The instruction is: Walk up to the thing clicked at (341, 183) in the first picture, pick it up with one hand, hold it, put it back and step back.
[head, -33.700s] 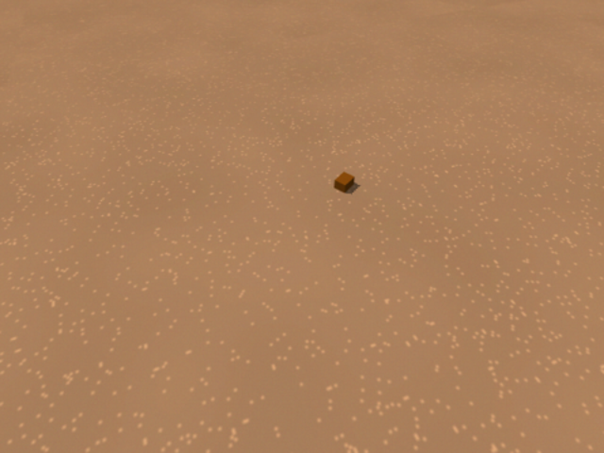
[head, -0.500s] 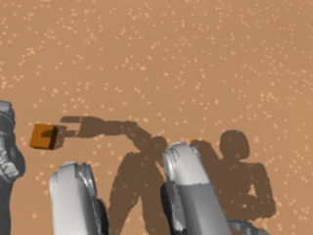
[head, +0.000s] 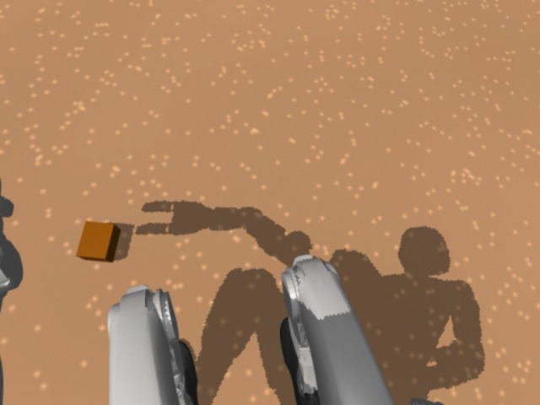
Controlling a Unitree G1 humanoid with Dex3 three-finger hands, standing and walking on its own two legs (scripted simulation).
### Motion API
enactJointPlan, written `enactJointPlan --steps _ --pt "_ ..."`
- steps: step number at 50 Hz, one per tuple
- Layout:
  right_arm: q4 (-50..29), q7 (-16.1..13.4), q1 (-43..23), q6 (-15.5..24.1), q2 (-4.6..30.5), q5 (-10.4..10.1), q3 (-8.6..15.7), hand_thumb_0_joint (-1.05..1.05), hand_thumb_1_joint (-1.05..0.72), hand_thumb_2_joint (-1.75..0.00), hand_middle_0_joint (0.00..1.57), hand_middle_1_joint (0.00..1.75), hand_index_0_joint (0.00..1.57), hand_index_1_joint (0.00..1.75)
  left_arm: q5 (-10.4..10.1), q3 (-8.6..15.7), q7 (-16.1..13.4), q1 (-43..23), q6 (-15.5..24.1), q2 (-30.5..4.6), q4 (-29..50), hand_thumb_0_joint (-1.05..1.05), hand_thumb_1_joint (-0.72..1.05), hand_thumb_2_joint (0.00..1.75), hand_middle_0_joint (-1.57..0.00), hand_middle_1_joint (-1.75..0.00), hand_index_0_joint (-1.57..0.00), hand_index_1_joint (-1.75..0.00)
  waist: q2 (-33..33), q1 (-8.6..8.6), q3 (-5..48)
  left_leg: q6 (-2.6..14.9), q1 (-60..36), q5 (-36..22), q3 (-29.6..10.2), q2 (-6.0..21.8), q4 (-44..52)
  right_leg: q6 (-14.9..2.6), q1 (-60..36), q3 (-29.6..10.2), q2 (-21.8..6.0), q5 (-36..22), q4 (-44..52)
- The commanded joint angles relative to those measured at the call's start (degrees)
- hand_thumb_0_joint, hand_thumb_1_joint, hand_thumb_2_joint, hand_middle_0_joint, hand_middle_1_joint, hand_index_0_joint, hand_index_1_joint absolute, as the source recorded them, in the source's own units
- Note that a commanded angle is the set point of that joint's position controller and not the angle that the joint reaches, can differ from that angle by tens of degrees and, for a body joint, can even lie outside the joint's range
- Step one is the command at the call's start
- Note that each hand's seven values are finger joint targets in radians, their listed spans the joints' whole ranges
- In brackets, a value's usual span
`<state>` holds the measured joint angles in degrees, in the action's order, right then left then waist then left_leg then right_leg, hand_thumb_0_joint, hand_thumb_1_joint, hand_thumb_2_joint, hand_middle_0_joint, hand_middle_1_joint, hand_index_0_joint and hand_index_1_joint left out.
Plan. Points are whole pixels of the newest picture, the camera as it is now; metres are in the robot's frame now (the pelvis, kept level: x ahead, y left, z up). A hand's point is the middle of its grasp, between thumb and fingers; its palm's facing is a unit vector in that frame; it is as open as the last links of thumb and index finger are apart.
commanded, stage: go down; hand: left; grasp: from above
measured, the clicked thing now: (99, 242) +0.48 +0.30 -0.40
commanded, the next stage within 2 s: approach in 1.46 s
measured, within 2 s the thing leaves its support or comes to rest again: neither
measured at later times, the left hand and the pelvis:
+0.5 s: hand out of the picture +0.45 +0.36 -0.01, palm faces +0.02 -0.43 -0.90, open 13.7 cm; pelvis +0.01 +0.00 +0.06, yaw +0 degrees
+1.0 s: hand out of the picture +0.45 +0.36 +0.01, palm faces +0.02 -0.42 -0.91, open 13.9 cm; pelvis +0.03 +0.00 +0.09, yaw +0 degrees
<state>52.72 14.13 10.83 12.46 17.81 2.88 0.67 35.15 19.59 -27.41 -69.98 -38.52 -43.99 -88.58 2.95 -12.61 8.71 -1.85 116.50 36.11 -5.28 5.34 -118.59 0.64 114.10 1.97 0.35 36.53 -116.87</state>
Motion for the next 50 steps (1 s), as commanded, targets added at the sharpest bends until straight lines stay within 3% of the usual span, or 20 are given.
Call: enactJointPlan --steps 1,4,9,10,14,33,37,41,42,46,49,50 --pt "-1.9 -1.9 10.2 1.9 11.5 -1.2 3.1 0.00 -0.89 -0.89 0.20 0.30 0.20 0.30 2.6 -3.2 -1.1 -18.7 -0.5 -13.6 10.9 0.00 -0.45 0.95 -0.12 -0.97 -0.11 -0.99 9.5 0.15 37.0 2.63 -31.3 -5.9 3.7 -2.6 15.8 -1.55 -20.1 2.9 1.7 -6.1 19.7" --pt "-2.1 -2.6 10.1 2.1 11.9 -1.4 3.1 0.00 -0.89 -0.89 0.20 0.30 0.20 0.30 2.8 -2.9 -1.9 -18.2 -0.8 -13.8 11.0 0.00 -0.43 0.92 -0.14 -0.96 -0.13 -0.97 11.1 0.97 36.7 2.02 -34.2 -6.4 2.7 -2.1 18.3 -1.88 -19.4 3.7 1.5 -7.4 19.4" --pt "-1.8 -3.7 10.1 2.5 10.9 -1.0 2.7 0.00 -0.89 -0.89 0.20 0.30 0.20 0.30 2.7 -3.1 -2.9 -18.6 -0.6 -12.0 10.8 0.00 -0.45 0.94 -0.14 -0.95 -0.12 -0.97 12.0 0.13 32.5 1.82 -35.4 -5.8 2.7 -2.0 20.1 -1.94 -18.4 3.5 1.1 -7.2 21.3" --pt "-1.8 -3.8 9.5 2.5 11.4 -1.0 2.5 0.00 -0.89 -0.89 0.20 0.30 0.20 0.30 2.9 -2.9 -3.2 -18.3 -0.3 -12.7 9.7 0.00 -0.42 0.92 -0.15 -0.95 -0.13 -0.97 11.4 0.82 33.4 1.93 -35.2 -5.4 2.9 -1.8 20.2 -1.92 -19.7 3.5 1.4 -6.6 21.8" --pt "-2.0 -3.9 9.5 2.7 11.0 -0.6 2.6 0.00 -0.89 -0.89 0.20 0.30 0.20 0.30 2.4 -2.8 -3.3 -17.4 -0.3 -11.6 9.1 0.00 -0.42 0.92 -0.15 -0.94 -0.14 -0.96 11.9 0.87 31.9 1.65 -36.8 -6.3 2.7 -1.7 21.6 -1.91 -20.0 3.4 1.2 -7.6 22.6" --pt "-3.1 -4.5 9.0 2.0 9.5 -0.4 2.3 0.00 -0.90 -0.90 0.20 0.30 0.20 0.30 1.0 -1.8 -3.8 -14.9 -0.3 -12.3 14.2 0.00 -0.51 0.98 -0.09 -1.01 -0.07 -1.03 10.6 2.22 37.3 1.85 -40.3 -10.7 3.9 -1.8 24.3 -1.42 -29.6 2.3 1.5 -12.3 27.1" --pt "-3.2 -4.9 8.6 1.9 9.0 -0.5 2.2 0.00 -0.90 -0.90 0.20 0.30 0.20 0.30 0.3 -1.6 -3.8 -13.9 -0.4 -12.0 13.9 0.00 -0.51 0.98 -0.09 -1.01 -0.07 -1.03 9.4 2.44 36.2 1.89 -40.4 -10.4 3.7 -1.8 25.0 -1.43 -30.1 2.1 1.4 -11.8 28.1" --pt "-3.2 -5.0 9.0 2.1 8.5 -0.4 2.2 0.00 -0.90 -0.90 0.20 0.30 0.20 0.30 0.8 -2.1 -3.6 -13.2 -0.2 -11.1 14.8 0.00 -0.51 0.98 -0.09 -1.02 -0.07 -1.04 8.7 2.04 36.5 2.16 -40.7 -11.0 4.3 -2.1 25.2 -1.24 -31.6 1.7 1.5 -12.5 29.1" --pt "-3.0 -5.2 8.9 1.9 9.2 -0.4 2.4 0.00 -0.90 -0.90 0.20 0.30 0.20 0.30 0.8 -1.4 -4.1 -12.7 -0.3 -12.0 13.4 0.00 -0.50 0.97 -0.09 -1.01 -0.08 -1.03 9.4 3.02 35.5 1.84 -40.7 -10.8 3.7 -1.7 25.9 -1.36 -30.9 2.0 1.5 -12.2 28.7" --pt "-3.3 -5.3 8.7 1.9 8.8 -0.3 2.4 0.00 -0.90 -0.90 0.20 0.30 0.20 0.30 0.0 -1.9 -4.6 -12.9 -0.2 -9.6 13.6 0.00 -0.51 0.97 -0.09 -1.02 -0.07 -1.04 10.5 2.69 34.0 1.24 -42.8 -10.8 2.8 -1.4 27.6 -1.73 -30.1 2.5 1.5 -12.2 28.8" --pt "-3.5 -5.1 9.2 1.9 8.6 -0.3 2.2 0.00 -0.90 -0.90 0.20 0.30 0.20 0.30 0.1 -1.7 -4.7 -12.5 0.1 -10.5 14.2 0.00 -0.52 0.98 -0.09 -1.03 -0.07 -1.05 8.3 2.10 35.4 1.98 -41.6 -12.5 4.0 -1.8 26.1 -1.25 -32.7 1.8 1.5 -14.7 29.7" --pt "-3.7 -5.2 8.9 1.8 8.8 -0.3 2.3 0.00 -0.90 -0.90 0.20 0.30 0.20 0.30 0.1 -1.6 -4.9 -11.9 0.1 -10.6 14.1 0.00 -0.52 0.97 -0.09 -1.03 -0.07 -1.04 9.0 3.00 35.5 1.89 -41.2 -12.4 4.3 -1.8 26.5 -1.28 -33.8 1.7 1.6 -14.5 29.9"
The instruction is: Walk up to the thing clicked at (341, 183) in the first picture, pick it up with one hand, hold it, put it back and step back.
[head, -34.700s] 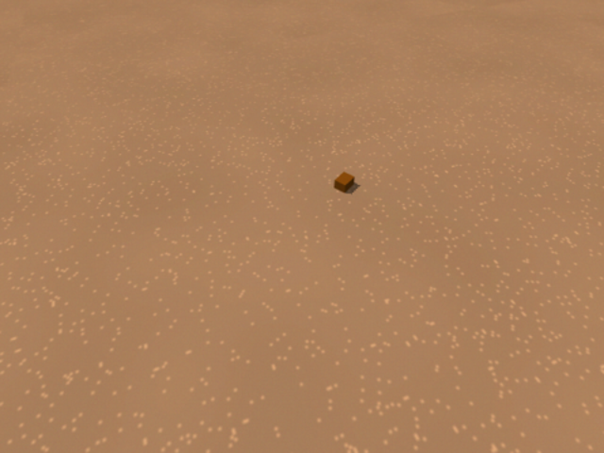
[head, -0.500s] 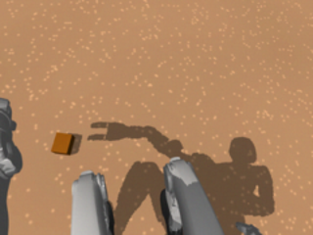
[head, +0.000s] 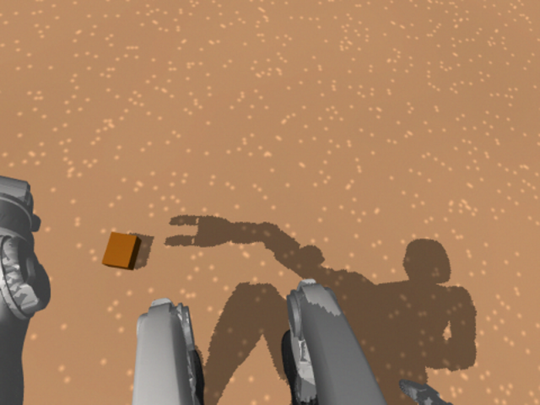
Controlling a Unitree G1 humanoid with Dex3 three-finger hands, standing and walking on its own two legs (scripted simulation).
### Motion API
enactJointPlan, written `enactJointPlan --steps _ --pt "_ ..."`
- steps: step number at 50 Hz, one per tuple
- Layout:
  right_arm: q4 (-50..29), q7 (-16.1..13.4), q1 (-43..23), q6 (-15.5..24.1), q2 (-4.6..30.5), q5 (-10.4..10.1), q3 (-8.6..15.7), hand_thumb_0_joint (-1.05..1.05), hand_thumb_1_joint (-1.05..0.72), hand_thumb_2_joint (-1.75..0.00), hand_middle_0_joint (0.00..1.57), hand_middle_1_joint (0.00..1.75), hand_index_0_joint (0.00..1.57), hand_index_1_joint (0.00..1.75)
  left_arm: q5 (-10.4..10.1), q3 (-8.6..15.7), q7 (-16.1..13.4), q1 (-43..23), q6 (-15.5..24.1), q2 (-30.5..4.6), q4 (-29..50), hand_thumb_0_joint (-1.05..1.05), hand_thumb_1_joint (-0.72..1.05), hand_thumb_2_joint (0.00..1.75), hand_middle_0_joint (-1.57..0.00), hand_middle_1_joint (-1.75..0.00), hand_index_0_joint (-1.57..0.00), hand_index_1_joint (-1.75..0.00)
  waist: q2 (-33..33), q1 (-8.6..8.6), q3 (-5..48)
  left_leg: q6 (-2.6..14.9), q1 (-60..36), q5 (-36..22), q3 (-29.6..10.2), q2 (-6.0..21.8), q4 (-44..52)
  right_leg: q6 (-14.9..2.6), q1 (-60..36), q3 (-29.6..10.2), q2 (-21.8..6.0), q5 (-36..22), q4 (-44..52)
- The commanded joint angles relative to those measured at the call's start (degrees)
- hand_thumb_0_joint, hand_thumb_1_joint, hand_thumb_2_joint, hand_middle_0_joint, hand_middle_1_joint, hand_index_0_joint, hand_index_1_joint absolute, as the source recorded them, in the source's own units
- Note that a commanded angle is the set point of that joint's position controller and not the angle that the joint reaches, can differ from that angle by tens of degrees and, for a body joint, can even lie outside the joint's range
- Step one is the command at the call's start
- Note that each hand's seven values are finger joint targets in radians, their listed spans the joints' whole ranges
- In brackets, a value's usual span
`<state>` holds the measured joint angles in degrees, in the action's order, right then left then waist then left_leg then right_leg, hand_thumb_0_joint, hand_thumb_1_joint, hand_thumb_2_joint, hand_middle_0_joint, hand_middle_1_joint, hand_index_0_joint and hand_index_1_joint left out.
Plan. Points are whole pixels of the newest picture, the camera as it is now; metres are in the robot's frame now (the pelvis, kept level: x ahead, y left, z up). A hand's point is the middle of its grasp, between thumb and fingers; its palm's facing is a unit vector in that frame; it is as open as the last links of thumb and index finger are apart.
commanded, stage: go down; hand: left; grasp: from above
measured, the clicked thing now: (122, 251) +0.45 +0.30 -0.49
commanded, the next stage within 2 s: approach in 0.46 s
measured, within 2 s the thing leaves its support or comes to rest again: neither
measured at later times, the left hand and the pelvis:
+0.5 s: hand out of the picture +0.42 +0.36 -0.06, palm faces +0.02 -0.41 -0.91, open 14.0 cm; pelvis +0.01 +0.00 +0.02, yaw +0 degrees
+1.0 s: hand (62, 231) +0.43 +0.31 -0.19, palm faces -0.02 -0.45 -0.89, open 14.0 cm; pelvis -0.01 +0.00 -0.06, yaw -1 degrees
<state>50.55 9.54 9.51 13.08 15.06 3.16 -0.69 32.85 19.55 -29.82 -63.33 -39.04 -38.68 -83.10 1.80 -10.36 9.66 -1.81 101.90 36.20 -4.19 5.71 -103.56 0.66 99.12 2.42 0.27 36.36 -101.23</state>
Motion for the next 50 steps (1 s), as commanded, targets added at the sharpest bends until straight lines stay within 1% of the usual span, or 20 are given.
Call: enactJointPlan --steps 1,3,5,6,9,15,17,18,20,25,27,28,29,32,37,39,40,43,47,50 --pt "-1.5 -0.6 10.1 1.1 11.4 -0.6 3.6 0.00 -0.90 -0.90 0.20 0.30 0.20 0.30 2.3 -1.5 -2.5 -18.0 0.6 -16.0 9.0 0.00 -0.52 0.98 -0.09 -1.03 -0.07 -1.05 9.9 0.58 34.9 1.82 -27.9 -12.5 2.8 -2.2 11.8 -1.33 -18.5 1.4 1.6 -14.2 14.4" --pt "-1.5 -0.7 10.3 0.9 11.9 -0.5 3.9 0.00 -0.90 -0.90 0.20 0.30 0.20 0.30 2.4 -1.3 -2.9 -18.6 0.5 -16.0 8.9 0.00 -0.51 0.97 -0.09 -1.02 -0.08 -1.04 11.6 0.89 34.4 1.38 -29.2 -12.3 2.4 -1.9 12.7 -1.55 -17.6 1.5 1.6 -13.7 14.4" --pt "-1.7 -0.6 10.4 0.8 11.6 -0.7 4.0 0.00 -0.90 -0.90 0.20 0.30 0.20 0.30 2.0 -2.0 -2.7 -18.3 0.5 -14.1 9.5 0.00 -0.52 0.98 -0.08 -1.03 -0.07 -1.05 11.7 0.52 34.4 1.09 -31.4 -12.7 1.6 -1.8 13.8 -1.81 -17.0 2.0 1.6 -13.7 14.2" --pt "-1.8 -0.8 10.4 0.7 12.1 -0.6 4.0 0.00 -0.90 -0.90 0.20 0.30 0.20 0.30 2.1 -1.4 -2.9 -18.5 0.4 -15.2 9.2 0.00 -0.51 0.97 -0.09 -1.02 -0.07 -1.04 12.9 1.22 34.0 0.95 -31.1 -12.8 1.5 -1.6 14.1 -1.83 -16.6 1.9 1.7 -13.8 14.2" --pt "-1.8 -0.7 10.1 0.7 12.4 -0.6 4.1 0.00 -0.90 -0.90 0.20 0.30 0.20 0.30 2.4 -1.8 -3.5 -18.9 0.5 -15.2 10.1 0.00 -0.52 0.98 -0.09 -1.02 -0.07 -1.05 12.4 0.72 34.5 0.92 -32.3 -11.9 0.9 -1.5 15.0 -1.86 -16.5 2.2 1.7 -12.9 14.6" --pt "-1.8 -0.8 10.3 0.3 12.6 -0.5 4.0 0.00 -0.90 -0.90 0.20 0.30 0.20 0.30 1.3 -1.5 -4.0 -17.4 0.7 -14.2 8.3 0.00 -0.53 0.98 -0.08 -1.03 -0.06 -1.05 12.8 1.05 33.3 0.50 -33.6 -13.6 0.6 -1.3 15.9 -2.00 -16.7 2.2 1.7 -14.0 14.6" --pt "-2.0 -0.7 10.9 0.3 12.3 -0.5 3.9 0.00 -0.90 -0.90 0.20 0.30 0.20 0.30 1.5 -1.7 -3.8 -18.3 0.8 -14.0 9.3 0.00 -0.53 0.98 -0.08 -1.03 -0.06 -1.05 11.2 0.46 34.5 0.96 -33.7 -14.6 1.3 -1.4 15.2 -1.77 -18.6 2.1 1.9 -15.7 15.4" --pt "-1.8 -0.8 10.4 0.3 12.4 -0.7 4.0 0.00 -0.90 -0.90 0.20 0.30 0.20 0.30 1.5 -2.0 -3.7 -18.0 0.9 -14.1 8.4 0.00 -0.53 0.98 -0.08 -1.04 -0.06 -1.06 10.9 0.45 33.1 1.11 -32.3 -13.5 1.5 -1.5 15.2 -1.71 -18.5 1.9 1.9 -14.8 15.9" --pt "-1.8 -0.8 10.4 0.4 12.1 -0.5 3.7 0.00 -0.90 -0.90 0.20 0.30 0.20 0.30 1.5 -1.3 -4.2 -17.5 1.0 -15.1 8.5 0.00 -0.53 0.98 -0.08 -1.03 -0.07 -1.05 10.7 1.08 33.6 1.43 -30.1 -13.3 2.6 -1.9 14.9 -1.44 -21.0 1.3 1.9 -15.3 16.7" --pt "-1.9 -0.6 10.4 0.4 11.5 -0.7 3.8 0.00 -0.90 -0.90 0.20 0.30 0.20 0.30 1.2 -1.6 -3.9 -16.8 1.1 -14.8 8.6 0.00 -0.54 0.98 -0.08 -1.03 -0.06 -1.05 9.5 0.93 33.8 1.76 -30.1 -12.1 3.1 -2.1 15.4 -1.28 -22.7 0.9 2.0 -14.0 18.4" --pt "-1.8 -0.7 10.3 0.3 12.0 -0.7 3.9 0.00 -0.90 -0.90 0.20 0.30 0.20 0.30 1.2 -1.2 -4.2 -16.3 0.8 -15.2 8.1 0.00 -0.52 0.97 -0.08 -1.02 -0.07 -1.04 10.5 1.57 33.3 1.36 -31.1 -12.0 2.5 -1.9 16.4 -1.48 -21.6 1.3 2.0 -13.3 18.4" --pt "-1.9 -0.8 10.3 0.2 11.8 -0.8 3.9 0.00 -0.91 -0.91 0.20 0.30 0.20 0.30 1.0 -1.0 -4.2 -16.5 0.8 -15.3 8.3 0.00 -0.60 1.03 -0.08 -1.05 -0.04 -1.09 10.5 1.49 33.2 1.37 -31.3 -12.1 2.4 -1.8 16.3 -1.51 -21.7 1.3 2.0 -13.4 18.4" --pt "-1.7 -0.9 10.3 0.1 11.6 -0.7 3.9 0.00 -0.89 -0.90 0.20 0.30 0.20 0.30 0.8 -1.7 -4.2 -16.2 0.8 -13.6 7.6 0.00 -0.56 1.01 -0.11 -0.97 -0.06 -1.01 10.2 1.09 33.0 1.28 -31.7 -12.0 2.1 -1.7 16.9 -1.53 -21.5 1.5 2.0 -13.4 18.4" --pt "-1.1 -0.9 9.7 0.5 11.2 -0.6 3.9 0.00 -0.89 -0.90 0.20 0.30 0.20 0.30 0.0 -2.9 -3.9 -15.6 1.5 -11.3 6.2 0.00 -0.57 1.01 -0.09 -0.98 -0.05 -1.03 8.8 0.29 30.4 1.37 -30.4 -10.0 1.6 -1.7 17.0 -1.52 -19.5 1.7 2.2 -11.1 18.5" --pt "-0.2 -0.3 10.3 0.7 11.2 0.8 3.3 0.00 -0.89 -0.90 0.20 0.30 0.20 0.30 0.0 -2.7 -6.9 -15.9 3.2 -8.2 -2.0 0.00 -0.57 1.01 -0.10 -0.98 -0.06 -1.03 6.7 -1.61 26.3 1.74 -22.8 -11.8 2.4 -1.7 11.6 -1.37 -15.2 1.5 2.2 -14.1 14.3" --pt "0.1 0.4 10.7 0.7 11.4 1.7 3.1 0.00 -0.89 -0.90 0.20 0.30 0.20 0.30 1.2 -2.0 -9.2 -17.4 4.7 -8.2 -4.0 0.00 -0.55 0.99 -0.12 -0.97 -0.08 -1.01 6.1 -2.28 25.8 1.92 -18.7 -12.6 2.9 -1.8 8.4 -1.21 -13.5 1.4 2.3 -15.7 11.6" --pt "-0.2 0.8 11.0 0.5 11.4 2.1 2.8 0.00 -0.89 -0.90 0.20 0.30 0.20 0.30 1.0 -1.1 -10.1 -16.5 5.2 -7.8 -6.3 0.00 -0.53 0.98 -0.14 -0.96 -0.10 -1.00 6.2 -2.45 24.4 1.62 -17.6 -13.0 2.5 -1.6 7.0 -1.31 -11.2 1.5 2.2 -16.2 9.7" --pt "-1.3 2.3 11.3 0.6 11.6 3.4 2.9 0.00 -0.89 -0.90 0.20 0.30 0.20 0.30 0.3 0.0 -12.0 -19.8 7.1 -7.0 -6.4 0.00 -0.53 0.98 -0.15 -0.96 -0.11 -1.01 8.2 -3.28 26.9 1.42 -16.5 -14.0 2.5 -1.6 3.4 -1.22 -8.0 1.9 2.1 -16.9 6.0" --pt "-2.3 4.5 12.6 0.2 12.9 4.2 2.9 0.00 -0.90 -0.90 0.20 0.30 0.20 0.30 0.5 2.2 -14.2 -24.1 7.9 -9.4 -6.0 0.00 -0.53 0.98 -0.16 -0.96 -0.12 -1.01 12.2 -3.68 32.1 0.73 -16.8 -14.1 1.7 -1.5 -0.7 -1.32 -3.5 2.8 1.8 -16.9 0.5" --pt "-2.6 5.7 12.7 -0.2 14.3 4.5 3.2 0.00 -0.91 -0.90 0.20 0.30 0.20 0.30 1.3 5.0 -15.6 -25.6 8.3 -14.0 -7.5 0.00 -0.53 0.98 -0.17 -0.95 -0.12 -1.00 15.3 -3.32 34.3 0.56 -15.2 -11.2 1.8 -1.5 -3.3 -1.30 -0.8 2.8 1.6 -13.8 -2.5"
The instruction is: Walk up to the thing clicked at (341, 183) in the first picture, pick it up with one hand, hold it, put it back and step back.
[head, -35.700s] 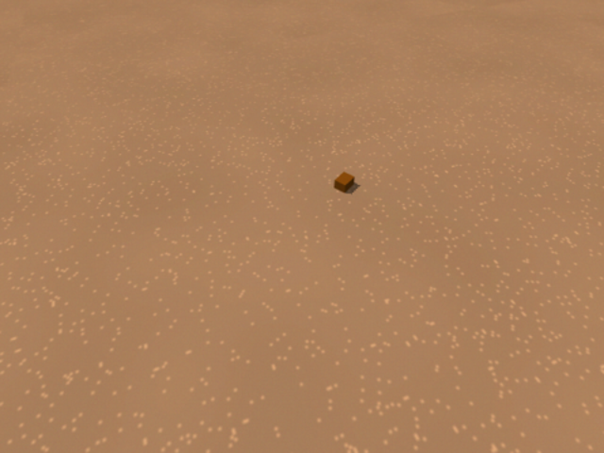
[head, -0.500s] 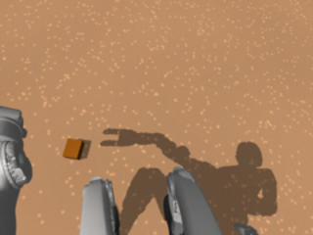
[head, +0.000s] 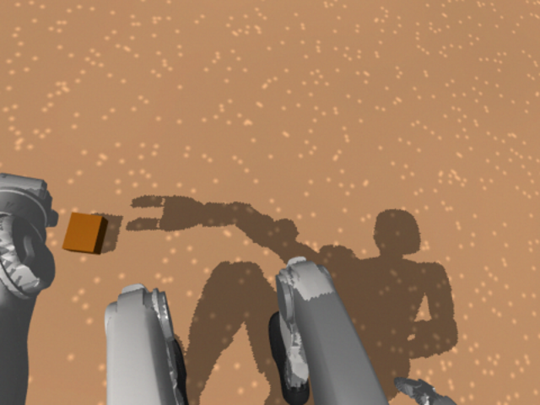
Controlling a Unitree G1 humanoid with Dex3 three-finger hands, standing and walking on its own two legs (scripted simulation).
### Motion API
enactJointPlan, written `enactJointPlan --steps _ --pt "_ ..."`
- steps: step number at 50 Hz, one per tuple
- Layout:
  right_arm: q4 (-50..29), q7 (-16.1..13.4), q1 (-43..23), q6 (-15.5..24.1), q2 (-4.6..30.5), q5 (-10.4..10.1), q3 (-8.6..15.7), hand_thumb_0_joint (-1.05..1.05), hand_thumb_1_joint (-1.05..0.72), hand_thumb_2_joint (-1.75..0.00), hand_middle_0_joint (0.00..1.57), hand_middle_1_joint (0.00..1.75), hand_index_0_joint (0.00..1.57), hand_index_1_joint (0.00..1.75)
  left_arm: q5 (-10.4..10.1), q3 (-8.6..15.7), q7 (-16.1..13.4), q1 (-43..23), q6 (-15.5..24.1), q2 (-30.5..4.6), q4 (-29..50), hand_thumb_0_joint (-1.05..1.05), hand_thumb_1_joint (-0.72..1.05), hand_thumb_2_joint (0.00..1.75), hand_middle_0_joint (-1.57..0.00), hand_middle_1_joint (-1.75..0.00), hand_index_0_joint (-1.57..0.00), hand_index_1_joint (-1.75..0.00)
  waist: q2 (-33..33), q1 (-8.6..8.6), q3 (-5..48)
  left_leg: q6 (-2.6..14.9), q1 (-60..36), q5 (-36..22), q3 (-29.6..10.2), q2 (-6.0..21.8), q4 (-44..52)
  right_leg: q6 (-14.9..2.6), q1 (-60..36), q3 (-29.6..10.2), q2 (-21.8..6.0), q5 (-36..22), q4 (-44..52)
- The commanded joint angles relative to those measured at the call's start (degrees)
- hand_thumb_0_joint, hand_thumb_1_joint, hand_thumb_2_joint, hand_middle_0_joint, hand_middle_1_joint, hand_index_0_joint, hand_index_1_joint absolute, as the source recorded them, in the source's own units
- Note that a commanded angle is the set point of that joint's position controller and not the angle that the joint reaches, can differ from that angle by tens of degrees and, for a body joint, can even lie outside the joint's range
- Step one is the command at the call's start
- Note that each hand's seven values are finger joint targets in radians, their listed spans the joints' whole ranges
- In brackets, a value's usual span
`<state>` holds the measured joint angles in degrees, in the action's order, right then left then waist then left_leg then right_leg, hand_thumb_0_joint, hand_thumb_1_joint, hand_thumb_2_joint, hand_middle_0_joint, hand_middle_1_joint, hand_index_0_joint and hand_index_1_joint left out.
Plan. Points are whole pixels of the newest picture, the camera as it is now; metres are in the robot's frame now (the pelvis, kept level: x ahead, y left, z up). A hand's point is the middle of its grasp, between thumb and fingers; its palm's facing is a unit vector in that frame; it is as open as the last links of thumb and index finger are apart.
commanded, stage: approach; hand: left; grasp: from above
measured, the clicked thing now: (86, 233) +0.45 +0.31 -0.43
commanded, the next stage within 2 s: rest palm in 1.02 s
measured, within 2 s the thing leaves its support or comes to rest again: neither
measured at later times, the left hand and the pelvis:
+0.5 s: hand (89, 214) +0.47 +0.26 -0.30, palm faces -0.02 -0.46 -0.89, open 14.1 cm; pelvis -0.02 +0.00 -0.12, yaw -4 degrees
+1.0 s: hand (59, 218) +0.47 +0.32 -0.31, palm faces +0.04 -0.44 -0.90, open 13.7 cm; pelvis -0.02 +0.01 -0.14, yaw -6 degrees
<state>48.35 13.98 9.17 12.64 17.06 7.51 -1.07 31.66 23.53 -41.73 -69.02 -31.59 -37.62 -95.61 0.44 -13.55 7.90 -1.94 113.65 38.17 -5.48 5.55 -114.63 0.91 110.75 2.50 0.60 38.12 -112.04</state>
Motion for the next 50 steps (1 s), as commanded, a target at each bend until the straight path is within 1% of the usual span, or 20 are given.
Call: enactJointPlan --steps 1,3,6,7,11,15,19,20,24,25,27,30,33,35,40,42,43,44,47,50 --pt "-0.5 1.8 13.4 0.1 12.2 0.5 3.4 0.00 -0.91 -0.90 0.20 0.30 0.20 0.30 3.0 1.6 -4.2 -22.2 1.1 -16.1 7.8 0.00 -0.53 0.98 -0.16 -0.95 -0.12 -1.01 17.6 -0.40 37.9 0.68 -27.6 -13.3 3.0 -1.3 6.4 -1.53 -11.2 3.1 1.1 -15.6 7.1" --pt "-0.4 2.5 13.1 -0.4 13.0 0.8 3.7 0.00 -0.91 -0.90 0.20 0.30 0.20 0.30 3.9 2.9 -5.5 -23.6 1.1 -18.4 7.3 0.00 -0.54 0.99 -0.15 -0.98 -0.11 -1.03 18.9 -0.25 39.7 0.74 -25.9 -12.3 3.6 -1.4 4.1 -1.55 -10.1 3.2 1.2 -14.6 5.4" --pt "-0.1 3.7 12.7 -0.9 14.1 1.4 3.4 0.00 -0.91 -0.90 0.20 0.30 0.20 0.30 3.7 4.0 -6.8 -25.2 1.5 -19.5 5.9 0.00 -0.57 1.01 -0.13 -0.99 -0.09 -1.04 19.0 -2.08 39.4 0.83 -23.9 -10.4 3.3 -1.1 0.7 -1.14 -7.5 3.9 1.0 -13.0 2.9" --pt "0.1 4.2 12.2 -0.8 12.9 2.0 2.4 0.00 -0.91 -0.90 0.20 0.30 0.20 0.30 2.9 3.4 -6.9 -26.0 2.0 -18.4 7.3 0.00 -0.58 1.02 -0.12 -1.02 -0.08 -1.06 17.8 -2.94 37.9 1.20 -21.0 -9.8 3.6 -1.6 -0.9 -0.80 -8.1 4.3 1.0 -12.4 2.3" --pt "2.4 5.3 12.1 -0.8 15.3 3.0 1.5 0.00 -0.91 -0.90 0.20 0.30 0.20 0.30 2.8 2.7 -7.2 -26.7 2.8 -20.3 4.8 0.00 -0.60 1.04 -0.08 -1.06 -0.05 -1.10 13.9 -5.96 34.1 2.39 -14.5 -6.1 3.4 -2.5 -5.2 0.24 -7.2 5.4 1.0 -7.7 1.3" --pt "3.8 6.4 11.8 -0.1 17.3 3.7 -0.3 0.00 -0.91 -0.90 0.20 0.30 0.20 0.30 1.9 1.4 -6.8 -27.2 3.2 -20.9 1.7 0.00 -0.58 1.03 -0.08 -1.07 -0.05 -1.10 13.9 -8.71 30.9 2.66 -13.4 -4.5 1.6 -2.5 -7.3 0.37 -4.9 7.6 1.1 -7.1 -1.0" --pt "4.4 7.7 13.3 0.2 19.9 4.1 -2.2 0.00 -0.92 -0.90 0.20 0.30 0.20 0.30 1.7 1.2 -7.7 -28.1 3.7 -21.8 -3.2 0.00 -0.58 1.03 -0.08 -1.06 -0.05 -1.10 15.8 -10.52 29.1 2.47 -11.8 -5.4 0.3 -2.2 -9.1 0.08 -5.7 8.6 1.9 -9.4 -2.9" --pt "4.0 8.0 13.2 0.4 20.3 4.2 -2.6 0.00 -0.92 -0.90 0.20 0.30 0.20 0.30 2.4 1.6 -8.5 -27.8 3.5 -22.8 -4.5 0.00 -0.59 1.03 -0.08 -1.06 -0.05 -1.10 16.0 -10.88 28.3 2.43 -12.2 -5.9 -0.1 -2.3 -9.9 0.15 -5.2 9.0 1.7 -10.5 -3.4" --pt "3.2 9.6 10.7 1.2 22.9 5.4 -3.5 0.00 -0.93 -0.91 0.20 0.30 0.20 0.30 1.0 1.9 -11.4 -28.8 4.2 -24.0 -5.0 0.00 -0.59 1.01 -0.09 -1.06 -0.06 -1.09 18.4 -12.23 24.9 2.32 -13.6 -8.6 -1.2 -2.4 -11.7 0.36 -7.1 11.0 1.4 -14.6 -6.6" --pt "2.4 10.1 10.3 1.4 22.9 5.7 -4.4 0.00 -0.93 -0.91 0.20 0.30 0.20 0.30 -0.2 1.9 -12.1 -28.6 4.2 -24.2 -4.7 0.00 -0.58 1.01 -0.08 -1.07 -0.06 -1.10 18.8 -12.91 23.0 2.64 -13.6 -8.7 -1.3 -2.7 -12.7 0.48 -7.4 11.5 1.0 -15.0 -7.4" --pt "1.0 11.1 8.6 1.3 23.2 6.0 -5.6 0.00 -0.93 -0.91 0.20 0.30 0.20 0.30 -2.9 1.7 -12.6 -27.8 4.5 -24.0 -3.5 0.00 -0.56 0.99 -0.08 -1.07 -0.07 -1.09 18.5 -13.20 23.0 2.81 -12.9 -9.2 -0.6 -3.1 -14.3 0.61 -9.7 12.1 1.2 -15.7 -8.9" --pt "1.1 11.8 5.2 1.2 23.8 5.7 -7.5 0.00 -0.93 -0.90 0.20 0.30 0.20 0.30 -4.5 1.7 -12.6 -26.8 4.7 -27.0 -1.9 0.00 -0.53 0.96 -0.09 -1.05 -0.08 -1.07 21.2 -13.03 21.0 3.13 -12.4 -8.7 0.4 -3.2 -16.4 0.56 -9.0 12.7 0.7 -16.4 -10.1" --pt "0.9 12.3 4.1 0.7 24.0 5.3 -8.7 0.00 -0.93 -0.91 0.20 0.30 0.20 0.30 -3.5 0.6 -11.3 -25.5 4.9 -29.4 0.7 0.00 -0.51 0.94 -0.10 -1.04 -0.09 -1.05 22.7 -12.05 21.4 2.99 -10.9 -8.4 0.9 -3.2 -16.2 0.39 -9.6 12.5 1.1 -16.9 -10.3" --pt "1.2 12.3 4.2 0.2 23.9 4.5 -9.0 0.00 -0.92 -0.91 0.20 0.30 0.20 0.30 -0.6 0.8 -10.2 -24.7 4.8 -32.7 2.2 0.00 -0.50 0.94 -0.12 -1.00 -0.11 -1.01 24.0 -10.97 22.2 2.93 -9.4 -8.2 1.0 -2.8 -15.7 0.21 -9.5 11.4 1.5 -17.3 -8.4" --pt "0.5 12.8 8.3 0.0 24.5 2.8 -7.8 0.00 -0.92 -0.90 0.20 0.30 0.20 0.30 1.3 -0.2 -7.1 -22.4 3.5 -31.7 2.7 0.00 -0.48 0.93 -0.13 -0.99 -0.11 -1.01 21.3 -11.41 25.6 2.67 -7.7 -9.4 -0.4 -2.3 -15.3 0.63 -11.5 11.3 2.9 -18.1 -7.6" --pt "-0.1 13.0 10.3 0.0 24.3 1.9 -7.0 0.00 -0.92 -0.90 0.20 0.30 0.20 0.30 0.4 1.1 -6.7 -20.8 2.9 -31.1 4.0 0.00 -0.46 0.92 -0.14 -0.98 -0.13 -1.00 20.9 -10.12 28.0 2.48 -8.3 -10.5 -0.9 -1.9 -15.2 0.51 -12.7 11.1 3.1 -18.7 -7.4" --pt "-0.1 13.1 10.8 0.0 24.0 1.8 -6.7 0.00 -0.92 -0.90 0.20 0.30 0.20 0.30 -0.1 1.4 -6.3 -21.4 2.6 -30.3 4.5 0.00 -0.45 0.90 -0.13 -0.99 -0.12 -1.00 21.0 -10.19 27.9 2.55 -8.2 -10.6 -1.4 -1.8 -15.1 0.45 -11.6 11.4 2.8 -18.8 -7.8" --pt "-0.1 13.1 11.1 0.2 23.5 1.6 -7.0 0.00 -0.92 -0.90 0.20 0.30 0.20 0.30 -0.7 0.0 -5.7 -22.7 2.4 -28.5 4.6 0.00 -0.44 0.89 -0.13 -0.99 -0.13 -0.99 20.4 -10.87 27.2 2.43 -8.1 -10.4 -1.3 -1.8 -15.2 0.54 -11.1 11.5 3.0 -18.6 -8.0" --pt "0.0 12.7 12.0 0.5 22.6 0.9 -7.1 0.00 -0.92 -0.90 0.20 0.30 0.20 0.30 -1.2 -1.3 -4.1 -23.9 1.9 -25.9 5.0 0.00 -0.41 0.87 -0.15 -0.97 -0.15 -0.98 19.9 -11.33 25.1 2.30 -8.7 -8.7 -2.4 -1.6 -14.6 0.12 -6.8 11.6 3.1 -16.4 -7.9" --pt "-0.1 12.7 14.5 0.6 23.1 0.2 -5.9 0.00 -0.92 -0.90 0.20 0.30 0.20 0.30 -0.2 -1.0 -4.2 -24.2 1.6 -24.5 4.7 0.00 -0.40 0.87 -0.16 -0.96 -0.15 -0.96 21.8 -11.09 23.7 1.67 -10.7 -8.5 -3.5 -1.3 -12.4 -0.72 -4.2 11.5 3.1 -15.7 -7.8"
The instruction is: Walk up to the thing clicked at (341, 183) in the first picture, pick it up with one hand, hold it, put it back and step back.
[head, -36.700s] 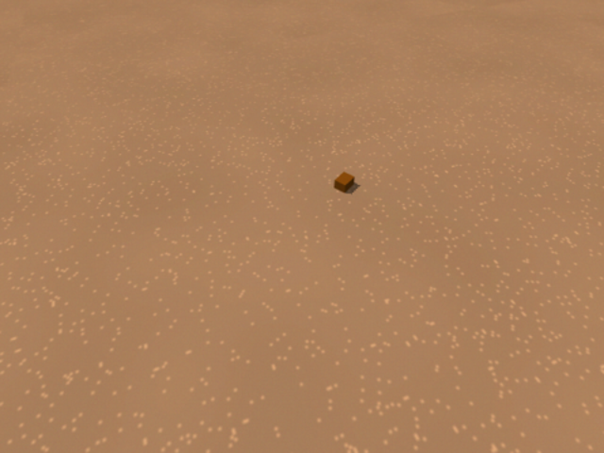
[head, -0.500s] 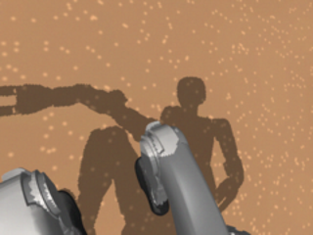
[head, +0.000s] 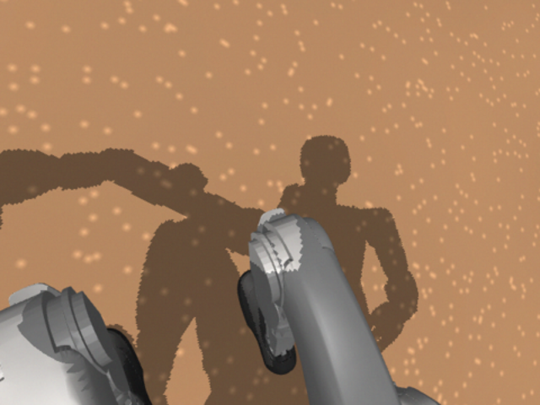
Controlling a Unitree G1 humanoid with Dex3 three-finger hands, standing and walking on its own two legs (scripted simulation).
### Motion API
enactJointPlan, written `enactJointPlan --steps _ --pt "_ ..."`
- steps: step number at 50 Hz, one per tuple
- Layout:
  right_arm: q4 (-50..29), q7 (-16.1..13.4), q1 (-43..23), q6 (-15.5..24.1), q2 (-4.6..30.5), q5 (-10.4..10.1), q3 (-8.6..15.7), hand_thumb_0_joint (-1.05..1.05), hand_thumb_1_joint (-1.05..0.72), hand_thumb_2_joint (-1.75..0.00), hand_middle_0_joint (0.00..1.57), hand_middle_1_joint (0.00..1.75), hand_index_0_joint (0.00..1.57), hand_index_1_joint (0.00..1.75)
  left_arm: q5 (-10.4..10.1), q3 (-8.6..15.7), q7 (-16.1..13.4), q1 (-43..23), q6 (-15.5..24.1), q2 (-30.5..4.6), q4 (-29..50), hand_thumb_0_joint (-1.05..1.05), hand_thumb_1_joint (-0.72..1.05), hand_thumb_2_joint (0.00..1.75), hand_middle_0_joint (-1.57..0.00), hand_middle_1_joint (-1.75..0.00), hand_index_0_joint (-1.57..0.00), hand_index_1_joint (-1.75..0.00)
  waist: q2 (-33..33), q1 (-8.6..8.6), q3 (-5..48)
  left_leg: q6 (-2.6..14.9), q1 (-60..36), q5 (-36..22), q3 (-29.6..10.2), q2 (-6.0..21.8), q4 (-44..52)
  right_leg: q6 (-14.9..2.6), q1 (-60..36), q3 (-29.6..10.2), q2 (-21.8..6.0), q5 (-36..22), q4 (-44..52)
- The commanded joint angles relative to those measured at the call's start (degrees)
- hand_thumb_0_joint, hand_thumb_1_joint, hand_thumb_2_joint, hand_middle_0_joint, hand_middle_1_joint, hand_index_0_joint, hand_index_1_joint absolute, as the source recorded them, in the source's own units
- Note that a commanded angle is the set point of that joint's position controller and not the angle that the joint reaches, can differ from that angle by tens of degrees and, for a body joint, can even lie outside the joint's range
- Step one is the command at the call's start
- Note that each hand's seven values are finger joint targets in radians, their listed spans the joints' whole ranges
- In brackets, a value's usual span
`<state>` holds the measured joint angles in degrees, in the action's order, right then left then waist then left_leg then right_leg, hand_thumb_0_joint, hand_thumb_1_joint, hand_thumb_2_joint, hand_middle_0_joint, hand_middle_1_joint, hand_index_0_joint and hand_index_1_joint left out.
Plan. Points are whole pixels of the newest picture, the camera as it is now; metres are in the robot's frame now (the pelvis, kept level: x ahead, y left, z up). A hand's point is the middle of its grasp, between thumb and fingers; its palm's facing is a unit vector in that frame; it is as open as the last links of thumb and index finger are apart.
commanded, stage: approach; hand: left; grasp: from above
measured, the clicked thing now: out of the picture +0.44 +0.35 -0.30
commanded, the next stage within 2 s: rest palm in 0.02 s
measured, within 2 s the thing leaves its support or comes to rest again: neither
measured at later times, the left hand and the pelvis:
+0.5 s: hand out of the picture +0.45 +0.31 -0.21, palm faces +0.07 -0.46 -0.88, open 13.9 cm; pelvis +0.00 +0.00 +0.01, yaw +0 degrees
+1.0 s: hand out of the picture +0.45 +0.32 -0.23, palm faces +0.07 -0.45 -0.89, open 13.4 cm; pelvis +0.00 +0.00 -0.01, yaw -1 degrees
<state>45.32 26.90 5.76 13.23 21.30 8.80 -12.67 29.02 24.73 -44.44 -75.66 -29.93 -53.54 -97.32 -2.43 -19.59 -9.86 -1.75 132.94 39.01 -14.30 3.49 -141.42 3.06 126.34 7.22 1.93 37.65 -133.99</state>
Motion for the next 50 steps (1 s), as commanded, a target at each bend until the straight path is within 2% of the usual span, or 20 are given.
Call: enactJointPlan --steps 1,4,6,11,13,16,20,22,27,28,30,31,35,36,39,40,42,46,48,50 --pt "3.3 -0.3 16.6 0.1 18.7 -1.1 6.2 0.00 -0.92 -0.90 0.20 0.30 0.20 0.30 2.5 -3.3 -1.5 -17.9 -0.4 -7.0 5.4 0.00 -0.40 0.86 -0.15 -0.96 -0.15 -0.96 24.5 -5.21 40.2 1.31 -30.6 -7.4 4.8 0.8 15.0 -3.01 -17.8 7.3 1.6 -13.3 14.1" --pt "2.6 -0.1 16.9 0.4 17.9 -0.8 7.1 0.00 -0.92 -0.90 0.20 0.30 0.20 0.30 2.3 -5.3 -1.6 -18.4 -0.7 -1.8 4.7 0.00 -0.43 0.89 -0.14 -0.99 -0.13 -0.99 23.2 -6.45 37.8 1.10 -31.7 -6.1 4.1 0.6 16.1 -3.29 -16.0 7.6 1.6 -11.8 14.5" --pt "3.0 0.1 17.4 0.6 18.8 -0.7 7.7 0.00 -0.92 -0.90 0.20 0.30 0.20 0.30 2.2 -4.5 -3.2 -18.7 -0.7 -1.9 3.1 0.00 -0.44 0.89 -0.14 -0.98 -0.13 -0.99 23.2 -6.57 36.8 1.15 -31.2 -6.3 3.4 0.6 16.7 -3.44 -15.9 7.4 1.5 -12.4 14.8" --pt "2.8 0.4 16.1 0.5 19.4 0.2 7.2 0.00 -0.92 -0.91 0.20 0.30 0.20 0.30 1.8 -2.4 -6.2 -17.5 -0.1 -5.7 0.4 0.00 -0.50 0.94 -0.10 -0.99 -0.08 -1.01 21.8 -6.33 33.8 1.56 -31.5 -6.0 3.3 0.4 16.7 -3.09 -17.0 7.8 1.2 -12.2 14.8" --pt "2.0 0.4 13.9 0.5 19.8 0.9 6.7 0.00 -0.92 -0.91 0.20 0.30 0.20 0.30 0.8 -1.9 -7.0 -16.6 0.3 -7.5 0.6 0.00 -0.50 0.94 -0.10 -0.99 -0.08 -1.01 21.7 -6.46 32.7 2.08 -32.2 -5.9 3.8 0.0 15.9 -2.66 -17.7 8.2 0.7 -11.9 14.4" --pt "2.7 0.5 12.6 0.1 20.2 1.7 5.3 0.00 -0.92 -0.91 0.20 0.30 0.20 0.30 1.2 -1.3 -8.4 -16.8 1.1 -11.2 1.6 0.00 -0.49 0.93 -0.11 -0.97 -0.09 -0.99 23.1 -6.17 33.1 2.39 -31.5 -6.3 5.1 0.0 15.2 -2.54 -20.3 8.2 0.9 -13.1 14.5" --pt "3.1 0.4 10.3 0.1 20.4 2.4 4.0 0.00 -0.92 -0.91 0.20 0.30 0.20 0.30 0.6 -0.7 -9.1 -15.3 2.0 -14.0 2.2 0.00 -0.50 0.94 -0.11 -0.97 -0.09 -1.00 23.7 -6.28 33.6 2.77 -30.7 -6.0 6.4 -0.3 13.9 -2.31 -23.0 8.0 0.6 -13.4 14.7" --pt "1.7 0.4 9.6 0.1 21.0 2.6 3.4 0.00 -0.92 -0.91 0.20 0.30 0.20 0.30 -1.4 -0.8 -9.1 -14.9 2.2 -13.6 2.7 0.00 -0.50 0.94 -0.11 -0.97 -0.08 -1.00 23.8 -6.84 34.1 2.70 -32.5 -7.2 6.0 -0.2 12.9 -2.12 -23.5 8.6 0.2 -14.5 13.4" --pt "1.7 0.4 11.1 -0.1 21.7 2.7 2.3 0.00 -0.93 -0.91 0.20 0.30 0.20 0.30 -2.9 -1.1 -8.8 -15.0 2.7 -14.8 3.7 0.00 -0.46 0.91 -0.15 -0.94 -0.12 -0.97 24.0 -7.79 36.4 2.62 -30.6 -7.7 6.3 -0.1 12.3 -1.72 -26.7 7.9 1.0 -16.0 14.3" --pt "0.9 0.3 9.3 0.1 21.6 3.0 2.0 0.00 -0.92 -0.91 0.20 0.30 0.20 0.30 -4.5 -0.8 -8.7 -15.2 2.6 -14.5 3.9 0.00 -0.46 0.91 -0.14 -0.94 -0.12 -0.96 23.2 -8.03 35.5 2.79 -31.3 -7.8 5.9 -0.3 11.5 -1.66 -25.9 8.5 0.2 -15.8 13.0" --pt "1.3 0.4 11.3 -0.2 22.0 2.6 1.7 0.00 -0.92 -0.91 0.20 0.30 0.20 0.30 -3.8 -0.7 -8.7 -15.1 2.5 -15.3 3.2 0.00 -0.43 0.90 -0.15 -0.92 -0.13 -0.95 23.2 -8.10 36.7 3.01 -30.0 -6.9 5.8 -0.1 11.5 -2.02 -26.2 8.1 0.8 -15.4 13.8" --pt "0.6 0.4 10.1 0.0 22.2 2.7 1.6 0.00 -0.92 -0.91 0.20 0.30 0.20 0.30 -5.4 -1.2 -8.5 -15.3 2.4 -14.3 4.1 0.00 -0.43 0.89 -0.16 -0.91 -0.14 -0.94 24.0 -8.72 35.7 2.74 -31.7 -7.7 5.1 -0.1 11.4 -1.72 -25.7 8.8 0.2 -15.9 12.2" --pt "-0.1 0.4 10.0 -0.1 22.0 2.6 0.4 0.00 -0.92 -0.91 0.20 0.30 0.20 0.30 -5.7 -1.7 -7.3 -15.1 2.4 -14.2 4.1 0.00 -0.39 0.87 -0.19 -0.90 -0.17 -0.92 22.5 -9.05 35.9 2.72 -30.0 -8.3 5.4 -0.1 10.5 -1.68 -26.2 9.0 0.5 -16.7 11.9" --pt "0.4 0.4 11.6 -0.2 21.8 2.4 0.1 0.00 -0.92 -0.91 0.20 0.30 0.20 0.30 -4.4 -1.9 -7.4 -14.6 2.3 -14.9 3.5 0.00 -0.40 0.87 -0.18 -0.89 -0.16 -0.92 23.0 -9.03 36.2 2.72 -29.5 -8.7 5.3 0.1 10.2 -1.95 -25.8 8.5 0.9 -17.2 12.6" --pt "0.5 0.5 12.2 -0.4 22.2 2.0 -0.1 0.00 -0.92 -0.91 0.20 0.30 0.20 0.30 -2.8 -2.4 -7.0 -14.8 2.3 -14.8 2.6 0.00 -0.39 0.87 -0.19 -0.89 -0.17 -0.91 23.7 -9.11 35.9 2.26 -29.0 -8.8 4.7 0.4 11.0 -2.29 -25.6 8.8 1.1 -17.7 12.5" --pt "0.2 0.5 10.6 -0.2 22.1 2.1 -0.1 0.00 -0.92 -0.91 0.20 0.30 0.20 0.30 -3.2 -2.3 -6.7 -15.3 2.3 -14.9 2.8 0.00 -0.38 0.87 -0.19 -0.89 -0.17 -0.92 23.2 -9.06 34.9 2.30 -29.0 -8.4 4.5 0.2 11.2 -2.15 -24.8 9.1 0.7 -17.1 11.9" --pt "-0.2 0.6 12.2 -0.1 22.0 2.0 -0.4 0.00 -0.92 -0.91 0.20 0.30 0.20 0.30 -2.6 -3.0 -6.6 -14.1 2.2 -13.7 1.3 0.00 -0.38 0.86 -0.19 -0.89 -0.17 -0.91 22.1 -9.55 35.3 2.36 -28.6 -8.9 4.4 0.2 10.6 -2.15 -25.4 9.0 1.3 -17.7 12.4" --pt "-1.0 0.8 12.7 0.1 22.5 2.0 -0.5 0.00 -0.92 -0.91 0.20 0.30 0.20 0.30 -3.5 -2.9 -7.4 -14.7 2.4 -13.2 1.2 0.00 -0.38 0.86 -0.19 -0.88 -0.17 -0.91 22.7 -9.78 34.4 2.15 -30.0 -9.4 3.1 0.4 10.8 -2.31 -24.4 9.4 1.4 -17.9 11.8" --pt "-0.6 0.9 12.1 0.1 22.2 2.2 -0.6 0.00 -0.92 -0.91 0.20 0.30 0.20 0.30 -3.1 -2.6 -7.7 -15.3 2.7 -14.2 1.5 0.00 -0.37 0.86 -0.20 -0.88 -0.18 -0.90 22.7 -9.57 33.8 2.35 -28.5 -8.6 3.6 0.3 10.9 -2.35 -25.0 9.5 1.3 -17.6 12.1" --pt "-1.4 0.9 11.9 0.3 22.2 2.0 -0.8 0.00 -0.92 -0.91 0.20 0.30 0.20 0.30 -4.0 -2.9 -7.7 -14.2 2.8 -13.1 1.2 0.00 -0.37 0.86 -0.21 -0.87 -0.18 -0.90 22.3 -9.77 33.1 2.38 -28.6 -8.7 3.8 0.1 10.2 -2.15 -24.6 9.4 1.4 -17.4 12.1"
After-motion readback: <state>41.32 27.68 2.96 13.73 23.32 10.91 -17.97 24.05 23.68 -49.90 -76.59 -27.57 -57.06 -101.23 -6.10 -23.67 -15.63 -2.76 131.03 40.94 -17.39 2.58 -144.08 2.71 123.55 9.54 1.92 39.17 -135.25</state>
